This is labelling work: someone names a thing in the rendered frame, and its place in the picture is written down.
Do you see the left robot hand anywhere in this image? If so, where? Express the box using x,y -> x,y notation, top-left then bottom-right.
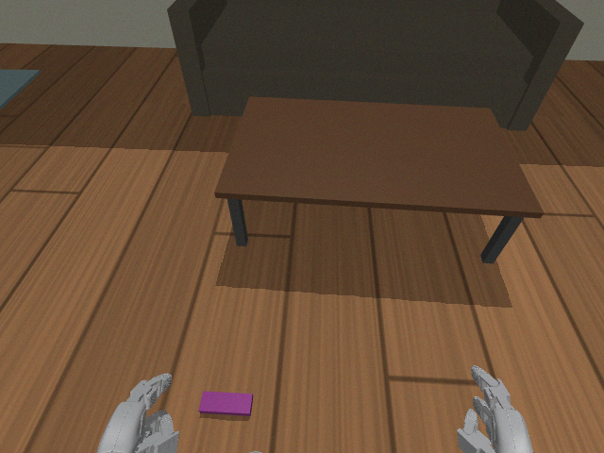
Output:
96,373 -> 179,453

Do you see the small box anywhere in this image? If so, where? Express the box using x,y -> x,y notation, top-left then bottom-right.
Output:
199,391 -> 253,416

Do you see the coffee table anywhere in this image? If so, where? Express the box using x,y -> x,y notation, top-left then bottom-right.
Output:
214,96 -> 544,263

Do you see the right robot hand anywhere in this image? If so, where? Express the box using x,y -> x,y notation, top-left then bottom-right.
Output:
458,365 -> 533,453

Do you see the sofa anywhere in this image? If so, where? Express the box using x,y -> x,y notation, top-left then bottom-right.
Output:
167,0 -> 584,131

